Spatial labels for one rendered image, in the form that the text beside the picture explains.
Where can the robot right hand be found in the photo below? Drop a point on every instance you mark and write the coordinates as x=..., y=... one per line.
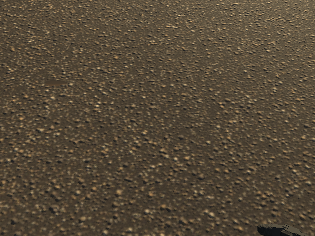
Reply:
x=279, y=230

